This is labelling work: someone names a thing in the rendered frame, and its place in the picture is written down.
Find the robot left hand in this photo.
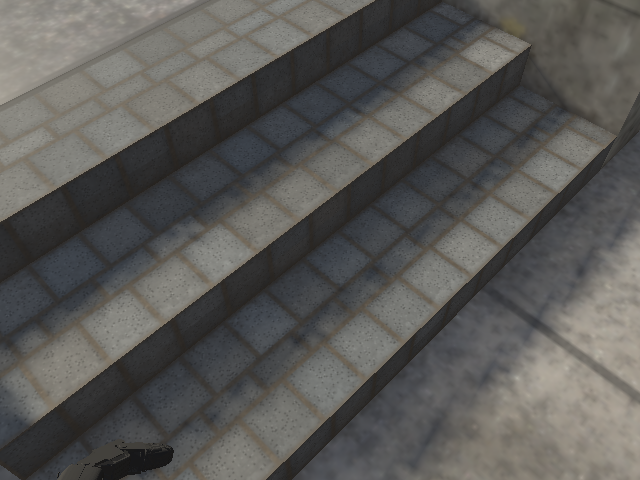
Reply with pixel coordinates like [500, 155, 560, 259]
[57, 439, 174, 480]

